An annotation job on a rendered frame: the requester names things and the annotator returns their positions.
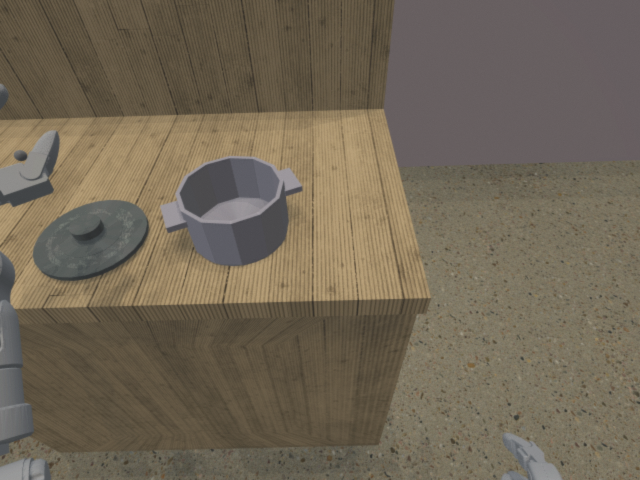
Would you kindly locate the left robot hand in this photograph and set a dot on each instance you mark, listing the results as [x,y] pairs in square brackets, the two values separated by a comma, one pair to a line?
[21,183]

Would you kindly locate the pot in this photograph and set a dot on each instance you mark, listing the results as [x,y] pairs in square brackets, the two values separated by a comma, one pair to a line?
[234,208]

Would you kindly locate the right robot hand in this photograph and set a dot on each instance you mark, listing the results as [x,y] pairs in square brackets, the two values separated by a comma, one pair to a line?
[531,458]

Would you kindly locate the table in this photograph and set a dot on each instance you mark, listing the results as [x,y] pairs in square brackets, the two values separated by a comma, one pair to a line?
[170,351]

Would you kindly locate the knob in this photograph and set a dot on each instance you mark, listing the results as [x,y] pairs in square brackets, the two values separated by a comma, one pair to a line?
[86,227]

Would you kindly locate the lid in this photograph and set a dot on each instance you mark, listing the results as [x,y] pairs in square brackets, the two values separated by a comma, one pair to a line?
[60,256]

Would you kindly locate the robot left upper arm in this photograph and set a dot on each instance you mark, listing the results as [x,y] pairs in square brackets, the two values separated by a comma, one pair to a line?
[26,469]

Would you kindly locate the robot left forearm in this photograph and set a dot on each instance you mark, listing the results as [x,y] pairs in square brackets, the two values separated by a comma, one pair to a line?
[16,420]

